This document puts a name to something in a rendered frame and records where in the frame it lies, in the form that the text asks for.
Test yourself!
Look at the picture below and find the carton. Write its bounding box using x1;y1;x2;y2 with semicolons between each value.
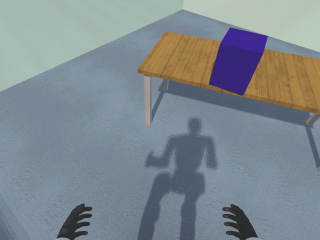
209;27;268;95

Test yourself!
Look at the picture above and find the robot left hand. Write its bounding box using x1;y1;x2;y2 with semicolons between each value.
57;203;93;240

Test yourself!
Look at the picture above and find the table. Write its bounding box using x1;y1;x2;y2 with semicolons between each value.
137;31;320;173

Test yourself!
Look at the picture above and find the robot right hand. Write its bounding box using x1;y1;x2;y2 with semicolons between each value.
222;204;258;240

